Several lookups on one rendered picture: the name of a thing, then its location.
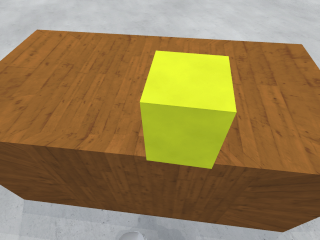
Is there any pedestal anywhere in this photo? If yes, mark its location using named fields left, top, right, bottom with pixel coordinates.
left=0, top=29, right=320, bottom=233

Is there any carton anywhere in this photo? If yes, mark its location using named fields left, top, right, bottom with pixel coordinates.
left=140, top=50, right=237, bottom=169

